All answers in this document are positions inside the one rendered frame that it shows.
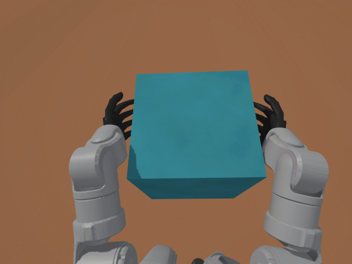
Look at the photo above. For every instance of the robot right forearm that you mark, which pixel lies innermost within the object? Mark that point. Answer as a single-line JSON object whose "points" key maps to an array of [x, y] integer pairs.
{"points": [[300, 177]]}

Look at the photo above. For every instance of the robot left thigh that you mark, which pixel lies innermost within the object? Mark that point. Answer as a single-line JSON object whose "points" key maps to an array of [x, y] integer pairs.
{"points": [[160, 254]]}

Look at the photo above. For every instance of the left robot upper arm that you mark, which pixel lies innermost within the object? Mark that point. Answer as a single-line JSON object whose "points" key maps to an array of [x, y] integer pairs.
{"points": [[117, 252]]}

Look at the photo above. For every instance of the carton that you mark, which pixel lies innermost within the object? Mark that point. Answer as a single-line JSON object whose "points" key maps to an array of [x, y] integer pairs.
{"points": [[194, 136]]}

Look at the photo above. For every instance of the right robot upper arm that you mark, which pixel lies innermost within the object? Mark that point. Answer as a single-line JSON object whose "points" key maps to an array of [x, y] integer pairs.
{"points": [[279, 255]]}

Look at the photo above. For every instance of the robot left forearm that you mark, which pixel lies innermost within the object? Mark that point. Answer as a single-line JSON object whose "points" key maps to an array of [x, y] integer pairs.
{"points": [[94, 179]]}

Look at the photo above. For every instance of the right robot shin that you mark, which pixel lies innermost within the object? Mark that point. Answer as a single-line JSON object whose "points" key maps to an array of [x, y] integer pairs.
{"points": [[217, 253]]}

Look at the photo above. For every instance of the right robot hand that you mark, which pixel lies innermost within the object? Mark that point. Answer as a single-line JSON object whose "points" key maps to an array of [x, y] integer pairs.
{"points": [[275, 117]]}

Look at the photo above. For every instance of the left robot hand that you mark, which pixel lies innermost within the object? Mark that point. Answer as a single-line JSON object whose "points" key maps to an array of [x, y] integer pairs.
{"points": [[113, 116]]}

